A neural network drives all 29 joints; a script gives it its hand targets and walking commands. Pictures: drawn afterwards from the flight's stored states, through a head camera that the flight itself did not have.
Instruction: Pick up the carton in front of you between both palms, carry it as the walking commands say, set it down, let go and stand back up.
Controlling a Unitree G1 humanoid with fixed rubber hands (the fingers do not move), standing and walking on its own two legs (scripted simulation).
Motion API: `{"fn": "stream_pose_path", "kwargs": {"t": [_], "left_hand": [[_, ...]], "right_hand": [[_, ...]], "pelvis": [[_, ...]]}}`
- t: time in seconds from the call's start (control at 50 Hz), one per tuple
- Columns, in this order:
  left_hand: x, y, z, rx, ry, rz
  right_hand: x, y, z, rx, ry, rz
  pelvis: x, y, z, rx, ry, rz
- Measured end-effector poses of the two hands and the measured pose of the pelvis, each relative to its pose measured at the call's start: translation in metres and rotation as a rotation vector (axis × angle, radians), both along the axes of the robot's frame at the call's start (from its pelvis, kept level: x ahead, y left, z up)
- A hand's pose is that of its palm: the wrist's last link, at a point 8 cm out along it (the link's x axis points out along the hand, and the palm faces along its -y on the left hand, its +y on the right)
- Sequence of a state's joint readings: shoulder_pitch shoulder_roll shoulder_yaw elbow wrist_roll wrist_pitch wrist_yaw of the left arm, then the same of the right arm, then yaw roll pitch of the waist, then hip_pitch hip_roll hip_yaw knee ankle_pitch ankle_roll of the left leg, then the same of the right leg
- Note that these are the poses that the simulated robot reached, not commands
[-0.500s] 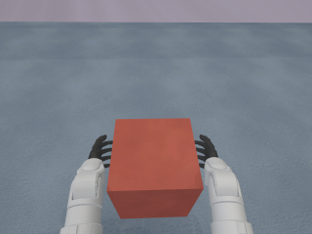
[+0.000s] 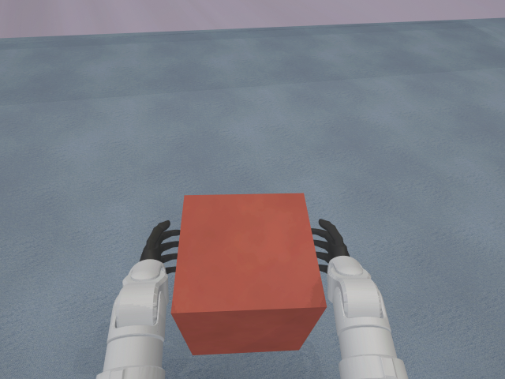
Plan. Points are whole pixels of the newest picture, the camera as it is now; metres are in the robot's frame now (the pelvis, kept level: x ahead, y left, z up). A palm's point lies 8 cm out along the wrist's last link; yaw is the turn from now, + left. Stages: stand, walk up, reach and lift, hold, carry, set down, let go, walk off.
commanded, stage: hold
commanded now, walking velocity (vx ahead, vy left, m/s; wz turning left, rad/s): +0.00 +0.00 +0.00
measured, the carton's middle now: (245, 278) +0.30 +0.00 -0.05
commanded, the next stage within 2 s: set down in 0.24 s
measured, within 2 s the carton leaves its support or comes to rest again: neither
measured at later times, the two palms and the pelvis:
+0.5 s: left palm (143, 245) +0.32 +0.17 +0.03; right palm (321, 256) +0.30 -0.12 +0.03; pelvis -0.01 +0.06 -0.01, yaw -6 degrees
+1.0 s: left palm (157, 281) +0.36 +0.19 -0.17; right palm (289, 274) +0.37 -0.10 -0.17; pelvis -0.04 +0.03 -0.10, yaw -6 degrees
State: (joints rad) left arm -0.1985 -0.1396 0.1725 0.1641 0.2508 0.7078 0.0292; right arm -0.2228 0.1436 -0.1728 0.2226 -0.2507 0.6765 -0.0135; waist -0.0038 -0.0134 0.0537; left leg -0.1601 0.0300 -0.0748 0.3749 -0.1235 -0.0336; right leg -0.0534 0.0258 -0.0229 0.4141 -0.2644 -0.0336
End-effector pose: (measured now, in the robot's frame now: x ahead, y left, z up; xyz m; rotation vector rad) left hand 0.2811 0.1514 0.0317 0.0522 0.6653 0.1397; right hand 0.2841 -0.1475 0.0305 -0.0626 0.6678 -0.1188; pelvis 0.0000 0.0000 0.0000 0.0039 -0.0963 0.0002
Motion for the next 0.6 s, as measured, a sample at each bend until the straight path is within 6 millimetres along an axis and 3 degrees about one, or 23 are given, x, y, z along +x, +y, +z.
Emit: {"fn": "stream_pose_path", "kwargs": {"t": [0.12,0.32,0.48,0.6], "left_hand": [[0.013,-0.008,0.006,-0.007,-0.006,-0.088],[0.017,0.017,0.007,-0.033,-0.001,-0.089],[0.037,0.023,0.002,-0.078,0.012,-0.049],[0.054,0.025,-0.025,-0.078,0.043,-0.023]], "right_hand": [[-0.015,-0.007,0.006,0.002,-0.005,-0.097],[-0.013,0.018,0.013,-0.01,0.002,-0.109],[0.008,0.025,0.005,0.006,0.013,-0.111],[0.033,0.026,-0.02,-0.003,0.046,-0.082]], "pelvis": [[-0.003,0.017,0.0,-0.002,-0.021,-0.062],[-0.005,0.046,0.0,-0.003,-0.031,-0.097],[-0.009,0.061,-0.006,-0.003,-0.019,-0.102],[-0.014,0.062,-0.014,0.006,0.055,-0.11]]}}
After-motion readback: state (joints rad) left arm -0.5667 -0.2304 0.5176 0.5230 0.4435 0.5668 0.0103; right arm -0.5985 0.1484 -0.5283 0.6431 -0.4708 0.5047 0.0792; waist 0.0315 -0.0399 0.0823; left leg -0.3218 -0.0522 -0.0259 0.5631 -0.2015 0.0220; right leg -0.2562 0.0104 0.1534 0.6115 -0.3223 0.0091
